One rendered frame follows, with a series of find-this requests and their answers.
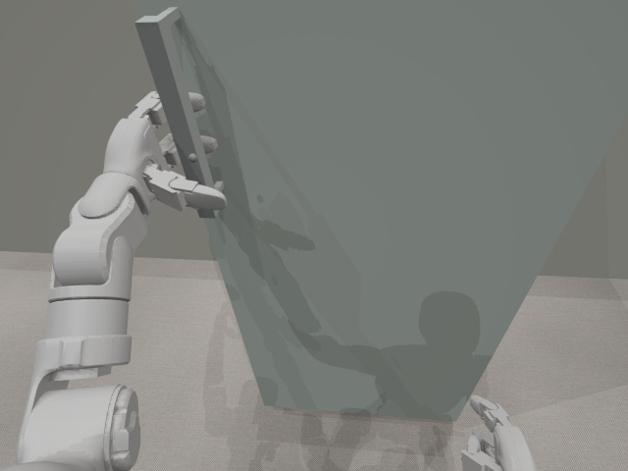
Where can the robot left hand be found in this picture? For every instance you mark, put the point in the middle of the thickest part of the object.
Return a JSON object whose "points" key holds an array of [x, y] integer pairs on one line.
{"points": [[133, 149]]}

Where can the fridge door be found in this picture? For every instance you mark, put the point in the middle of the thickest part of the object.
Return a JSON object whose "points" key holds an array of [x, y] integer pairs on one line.
{"points": [[397, 173]]}

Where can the robot right hand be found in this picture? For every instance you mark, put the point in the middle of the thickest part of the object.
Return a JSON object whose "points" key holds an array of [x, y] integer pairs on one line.
{"points": [[507, 451]]}

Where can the robot left forearm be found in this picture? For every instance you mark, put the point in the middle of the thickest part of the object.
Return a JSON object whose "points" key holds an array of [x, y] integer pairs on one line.
{"points": [[90, 287]]}

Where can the handle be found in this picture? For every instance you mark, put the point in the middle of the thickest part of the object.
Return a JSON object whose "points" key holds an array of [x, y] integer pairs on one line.
{"points": [[164, 63]]}

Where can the robot left upper arm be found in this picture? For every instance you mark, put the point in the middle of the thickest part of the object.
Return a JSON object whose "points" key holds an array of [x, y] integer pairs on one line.
{"points": [[83, 429]]}

